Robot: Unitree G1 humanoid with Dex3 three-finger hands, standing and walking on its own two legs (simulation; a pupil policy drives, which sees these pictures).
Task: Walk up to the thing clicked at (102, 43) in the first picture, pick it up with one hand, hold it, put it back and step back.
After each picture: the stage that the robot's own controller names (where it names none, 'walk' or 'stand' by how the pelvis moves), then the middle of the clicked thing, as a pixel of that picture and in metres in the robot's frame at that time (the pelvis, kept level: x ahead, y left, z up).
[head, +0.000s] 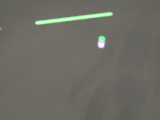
stand; (101, 42) +1.37 -0.18 -0.72
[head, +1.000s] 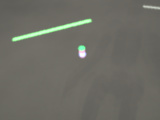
walk; (82, 51) +1.25 +0.13 -0.70
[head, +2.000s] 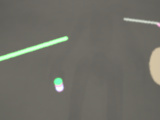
walk; (59, 84) +0.78 +0.28 -0.71
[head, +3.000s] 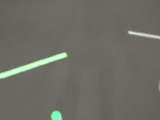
walk; (56, 118) +0.47 +0.21 -0.70
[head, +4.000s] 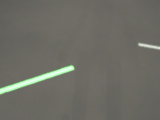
stand; out of the picture +0.37 +0.19 -0.72
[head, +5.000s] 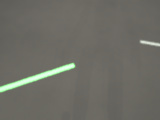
stand; out of the picture +0.37 +0.20 -0.73
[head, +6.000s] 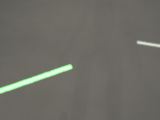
stand; out of the picture +0.37 +0.22 -0.73
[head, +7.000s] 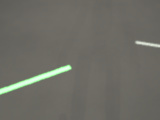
stand; out of the picture +0.36 +0.22 -0.73
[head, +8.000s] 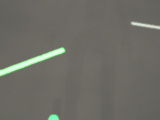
go down; out of the picture +0.38 +0.22 -0.70
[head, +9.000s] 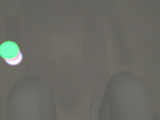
go down; (11, 54) +0.44 +0.27 -0.28
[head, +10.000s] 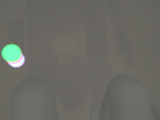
close in; (14, 56) +0.43 +0.27 -0.29
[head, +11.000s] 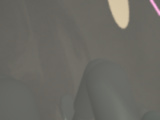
close in; out of the picture +0.42 +0.30 -0.22
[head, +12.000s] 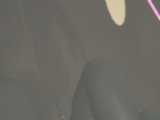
close; out of the picture +0.41 +0.31 -0.22
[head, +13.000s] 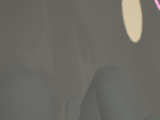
lift; out of the picture +0.35 +0.28 -0.19
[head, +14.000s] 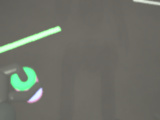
lift; (28, 86) +0.33 +0.19 +0.01
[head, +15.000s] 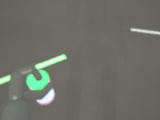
hold; (41, 88) +0.33 +0.16 +0.02
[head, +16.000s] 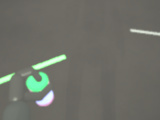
hold; (41, 90) +0.33 +0.17 +0.00
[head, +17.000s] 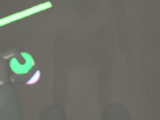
crouch; (26, 69) +0.40 +0.20 -0.07
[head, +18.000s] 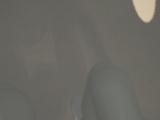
lower; out of the picture +0.43 +0.30 -0.19
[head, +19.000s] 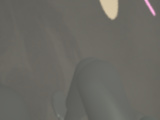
lower; out of the picture +0.41 +0.32 -0.22
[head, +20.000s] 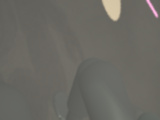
lower; out of the picture +0.41 +0.32 -0.22
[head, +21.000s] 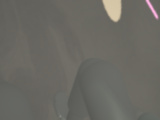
lower; out of the picture +0.42 +0.32 -0.22
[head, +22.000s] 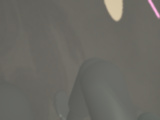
loosen; out of the picture +0.41 +0.32 -0.22
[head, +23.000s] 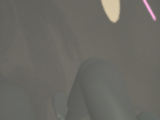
withdraw; out of the picture +0.40 +0.31 -0.23
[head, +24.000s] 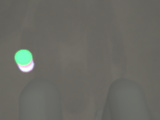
walk; (25, 61) +0.44 +0.26 -0.30
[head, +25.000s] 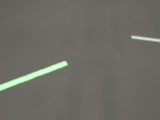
stand; out of the picture +0.38 +0.20 -0.65
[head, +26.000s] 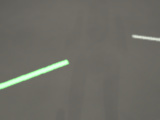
stand; out of the picture +0.40 +0.22 -0.67
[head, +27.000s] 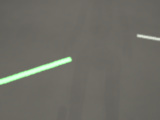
stand; out of the picture +0.39 +0.21 -0.68
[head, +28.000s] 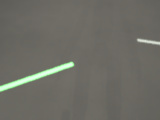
stand; out of the picture +0.40 +0.20 -0.72
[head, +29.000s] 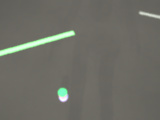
walk; (63, 95) +0.54 +0.16 -0.70
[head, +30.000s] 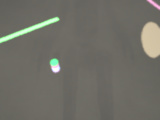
walk; (55, 65) +0.85 +0.29 -0.69
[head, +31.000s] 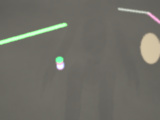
stand; (60, 63) +1.02 +0.24 -0.71
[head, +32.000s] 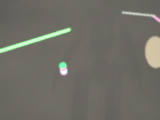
stand; (63, 68) +1.00 +0.25 -0.73
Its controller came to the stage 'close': yes
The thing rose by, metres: 0.72
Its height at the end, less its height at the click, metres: +0.00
